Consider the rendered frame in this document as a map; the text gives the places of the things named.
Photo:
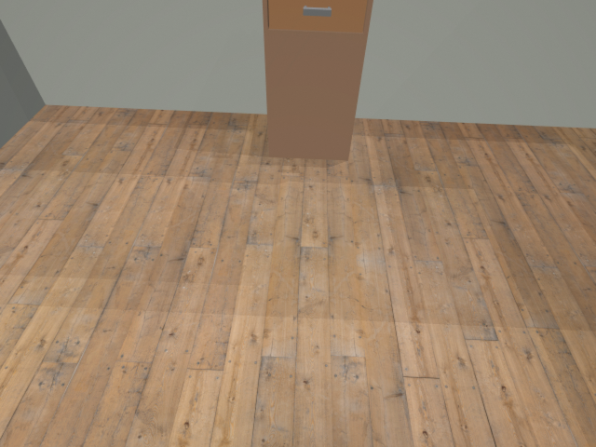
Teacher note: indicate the cabinet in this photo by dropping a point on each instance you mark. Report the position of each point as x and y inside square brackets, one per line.
[312, 88]

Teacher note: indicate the handle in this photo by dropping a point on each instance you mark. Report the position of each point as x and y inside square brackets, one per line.
[317, 11]

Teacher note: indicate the drawer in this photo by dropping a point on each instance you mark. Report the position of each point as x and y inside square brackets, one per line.
[347, 15]

